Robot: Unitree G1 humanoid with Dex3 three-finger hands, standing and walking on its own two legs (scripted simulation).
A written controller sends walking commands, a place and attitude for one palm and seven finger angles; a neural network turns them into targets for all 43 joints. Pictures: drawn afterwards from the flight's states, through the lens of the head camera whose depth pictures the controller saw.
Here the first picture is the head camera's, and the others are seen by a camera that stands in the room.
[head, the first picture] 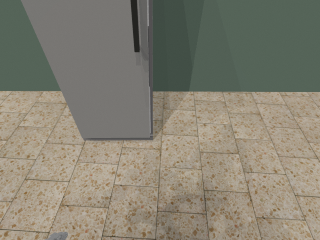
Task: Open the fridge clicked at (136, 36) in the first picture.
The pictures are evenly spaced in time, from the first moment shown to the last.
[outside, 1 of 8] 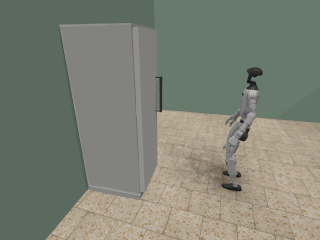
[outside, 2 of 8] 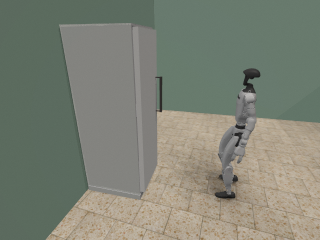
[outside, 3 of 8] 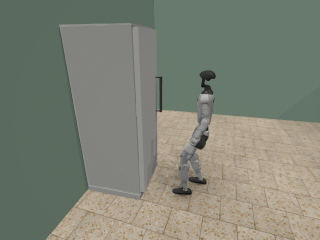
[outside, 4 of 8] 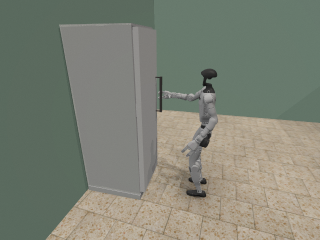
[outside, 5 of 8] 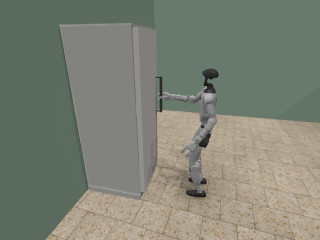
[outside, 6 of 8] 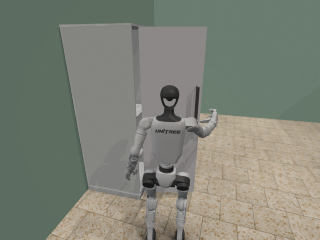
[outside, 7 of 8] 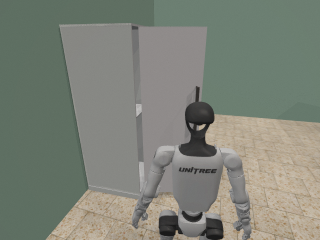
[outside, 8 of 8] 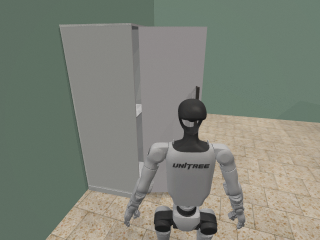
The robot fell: no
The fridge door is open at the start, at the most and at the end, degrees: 0 79 74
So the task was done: yes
